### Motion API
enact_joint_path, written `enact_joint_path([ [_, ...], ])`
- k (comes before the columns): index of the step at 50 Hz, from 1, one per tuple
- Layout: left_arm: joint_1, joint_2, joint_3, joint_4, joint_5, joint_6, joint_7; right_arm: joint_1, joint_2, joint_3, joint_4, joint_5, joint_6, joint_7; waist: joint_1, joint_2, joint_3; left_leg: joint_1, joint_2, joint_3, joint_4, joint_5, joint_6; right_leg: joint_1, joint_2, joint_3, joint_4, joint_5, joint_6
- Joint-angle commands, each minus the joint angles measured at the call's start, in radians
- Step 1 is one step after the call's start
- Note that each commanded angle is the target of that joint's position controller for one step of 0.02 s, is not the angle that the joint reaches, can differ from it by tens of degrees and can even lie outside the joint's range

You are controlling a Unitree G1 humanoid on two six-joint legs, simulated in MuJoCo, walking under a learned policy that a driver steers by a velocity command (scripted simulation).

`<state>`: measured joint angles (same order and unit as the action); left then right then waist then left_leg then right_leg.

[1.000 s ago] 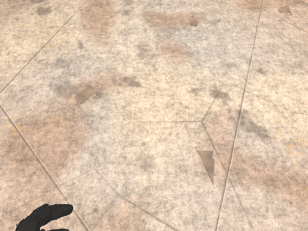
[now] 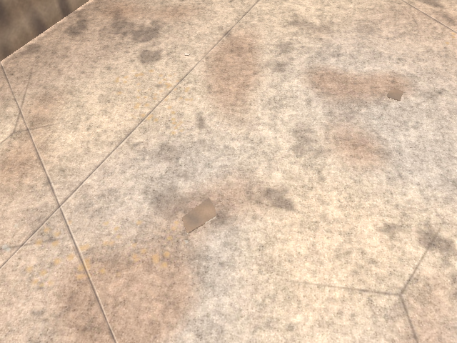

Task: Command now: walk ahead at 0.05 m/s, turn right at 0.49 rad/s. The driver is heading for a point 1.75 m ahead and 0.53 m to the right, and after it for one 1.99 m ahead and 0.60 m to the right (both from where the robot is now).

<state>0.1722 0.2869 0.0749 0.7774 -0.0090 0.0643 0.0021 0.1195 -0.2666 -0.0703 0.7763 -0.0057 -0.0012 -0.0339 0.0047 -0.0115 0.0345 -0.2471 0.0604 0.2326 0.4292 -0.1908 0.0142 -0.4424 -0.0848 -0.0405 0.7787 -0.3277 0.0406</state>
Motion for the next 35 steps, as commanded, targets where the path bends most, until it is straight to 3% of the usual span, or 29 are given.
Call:
enact_joint_path([
  [1,0.052,0.084,0.027,-0.061,0.001,-0.009,-0.017,-0.043,-0.172,-0.047,-0.043,0.028,0.005,-0.004,0.034,0.116,-0.106,0.088,0.273,-0.152,-0.039,0.192,0.142,0.124,0.031,-0.048,-0.197,0.080,-0.052],
  [2,0.083,0.110,0.038,-0.053,0.008,-0.012,-0.012,0.006,-0.146,-0.043,-0.019,0.031,0.009,-0.002,0.036,0.069,-0.105,0.058,0.224,-0.115,0.055,0.122,0.082,0.197,0.053,-0.024,-0.300,0.189,-0.085],
  [3,0.110,0.209,0.065,-0.060,0.010,-0.017,0.003,0.038,-0.104,-0.034,-0.015,0.005,0.012,0.002,0.015,-0.143,-0.096,-0.086,0.119,-0.021,0.298,-0.053,-0.011,0.303,-0.085,0.199,-0.400,0.513,-0.151],
  [4,0.110,0.308,0.080,-0.086,0.024,-0.026,0.012,-0.035,-0.075,-0.021,-0.080,-0.028,0.010,0.000,0.016,-0.364,-0.078,-0.401,-0.048,-0.049,0.557,-0.466,-0.101,0.411,-0.292,0.524,-0.412,0.779,-0.351],
  [5,0.139,0.262,0.069,-0.089,0.045,-0.050,0.000,-0.108,-0.112,-0.031,-0.090,-0.020,0.008,-0.003,0.077,-0.218,-0.165,-0.435,-0.062,-0.226,0.724,-0.510,-0.091,0.405,-0.301,0.538,-0.431,0.721,-0.419],
  [6,0.105,0.242,0.061,-0.092,0.041,-0.071,-0.002,-0.115,-0.122,-0.037,-0.087,0.005,0.010,-0.003,0.052,-0.158,-0.153,-0.454,-0.047,-0.270,0.762,-0.429,-0.070,0.398,-0.250,0.454,-0.431,0.661,-0.374],
  [7,0.045,0.218,0.059,-0.102,0.019,-0.078,0.005,-0.088,-0.119,-0.040,-0.065,0.009,0.012,-0.011,0.020,-0.105,-0.143,-0.464,-0.030,-0.288,0.746,-0.338,-0.063,0.391,-0.199,0.391,-0.419,0.595,-0.313],
  [8,0.000,0.180,0.046,-0.112,-0.002,-0.075,0.013,-0.079,-0.136,-0.046,-0.054,0.001,0.015,-0.019,0.005,-0.097,-0.134,-0.463,-0.021,-0.298,0.718,-0.283,-0.064,0.375,-0.181,0.364,-0.417,0.575,-0.279],
  [10,-0.015,0.161,0.036,-0.125,-0.001,-0.066,0.027,-0.065,-0.131,-0.049,-0.050,-0.001,0.011,-0.019,-0.014,-0.108,-0.157,-0.394,-0.042,-0.296,0.715,-0.208,-0.073,0.338,-0.146,0.334,-0.416,0.614,-0.269],
  [15,0.013,0.188,0.047,-0.134,-0.003,-0.054,0.043,-0.090,-0.091,-0.034,-0.052,0.008,0.003,-0.013,0.008,-0.108,-0.159,-0.349,-0.068,-0.312,0.476,-0.144,-0.098,0.367,-0.119,0.359,-0.408,0.520,-0.265],
  [19,-0.008,0.200,0.052,-0.150,0.001,-0.041,0.038,-0.091,-0.103,-0.033,-0.049,0.013,-0.002,0.000,0.017,-0.138,-0.132,-0.242,-0.087,-0.317,0.344,-0.150,-0.101,0.281,-0.102,0.421,-0.412,0.398,-0.270],
  [23,-0.035,0.196,0.050,-0.164,-0.004,-0.031,0.030,-0.062,-0.119,-0.037,-0.046,0.018,-0.021,0.016,0.013,-0.159,-0.133,-0.158,-0.105,-0.321,0.204,-0.166,-0.082,0.283,-0.085,0.507,-0.374,0.439,-0.260],
  [25,-0.069,0.189,0.046,-0.177,-0.016,-0.023,0.034,-0.002,-0.121,-0.040,-0.029,0.019,-0.032,0.026,-0.028,-0.154,-0.139,-0.047,-0.107,-0.303,0.010,-0.045,-0.059,0.264,-0.046,0.517,-0.329,0.433,-0.220],
  [26,-0.068,0.173,0.041,-0.183,-0.018,-0.019,0.038,0.033,-0.143,-0.048,-0.017,0.014,-0.035,0.028,-0.038,-0.130,-0.145,0.054,-0.063,-0.319,-0.078,0.068,-0.038,0.209,-0.008,0.497,-0.292,0.337,-0.178],
  [27,-0.030,0.122,0.027,-0.188,-0.007,-0.019,0.038,0.056,-0.212,-0.063,-0.021,-0.005,-0.030,0.021,-0.014,0.035,-0.171,0.180,0.129,-0.483,-0.105,0.171,0.032,0.083,0.079,0.395,-0.120,0.083,-0.122],
  [28,0.014,0.112,0.028,-0.212,-0.012,-0.029,0.033,0.033,-0.274,-0.073,-0.021,-0.029,-0.019,0.018,0.038,0.301,-0.129,0.205,0.310,-0.717,-0.123,0.398,0.206,-0.132,0.243,0.216,0.055,-0.307,-0.060],
  [29,0.022,0.204,0.053,-0.195,0.003,-0.039,0.030,0.004,-0.217,-0.059,-0.047,-0.036,-0.023,0.016,0.016,0.238,-0.126,0.154,0.380,-0.746,-0.129,0.395,0.292,-0.161,0.162,0.213,0.292,-0.326,-0.017],
  [30,0.028,0.242,0.072,-0.172,-0.008,-0.036,0.027,-0.045,-0.162,-0.043,-0.066,-0.029,-0.023,0.010,0.030,0.164,-0.107,0.118,0.313,-0.633,-0.118,0.346,0.256,-0.149,0.139,0.210,0.377,-0.250,-0.005],
  [31,0.042,0.221,0.073,-0.152,-0.009,-0.025,0.028,-0.086,-0.140,-0.037,-0.073,-0.015,-0.019,0.005,0.045,0.136,-0.082,0.104,0.239,-0.535,-0.108,0.280,0.203,-0.152,0.128,0.192,0.412,-0.188,0.013],
  [32,0.042,0.198,0.067,-0.149,-0.005,-0.015,0.030,-0.092,-0.125,-0.031,-0.076,0.000,-0.017,0.000,0.032,0.140,-0.065,0.112,0.208,-0.482,-0.108,0.261,0.183,-0.179,0.124,0.184,0.444,-0.134,0.030],
  [35,-0.018,0.128,0.042,-0.187,-0.017,-0.013,0.021,-0.025,-0.141,-0.030,-0.061,-0.005,-0.003,-0.015,-0.015,0.160,-0.054,0.148,0.172,-0.385,-0.119,0.307,0.196,-0.189,0.109,0.117,0.358,-0.071,0.057],
])
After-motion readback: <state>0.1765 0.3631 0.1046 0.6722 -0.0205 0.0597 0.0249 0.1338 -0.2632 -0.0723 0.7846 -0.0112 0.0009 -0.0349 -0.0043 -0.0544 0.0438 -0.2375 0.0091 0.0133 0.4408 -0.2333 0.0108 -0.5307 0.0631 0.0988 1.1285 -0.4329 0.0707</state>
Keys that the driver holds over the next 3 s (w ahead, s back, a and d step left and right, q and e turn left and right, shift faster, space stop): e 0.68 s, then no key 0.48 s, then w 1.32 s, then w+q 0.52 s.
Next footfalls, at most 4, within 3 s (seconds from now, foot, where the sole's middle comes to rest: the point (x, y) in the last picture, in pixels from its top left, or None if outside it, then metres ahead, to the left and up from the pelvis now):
0.04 right None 0.06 -0.12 -0.77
0.54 left None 0.12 0.10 -0.77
0.92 right None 0.00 -0.14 -0.77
1.24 left None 0.10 0.08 -0.77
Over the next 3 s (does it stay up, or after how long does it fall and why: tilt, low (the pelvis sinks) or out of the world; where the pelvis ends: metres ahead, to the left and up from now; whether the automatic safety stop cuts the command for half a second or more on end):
stays up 0.73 -0.48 0.00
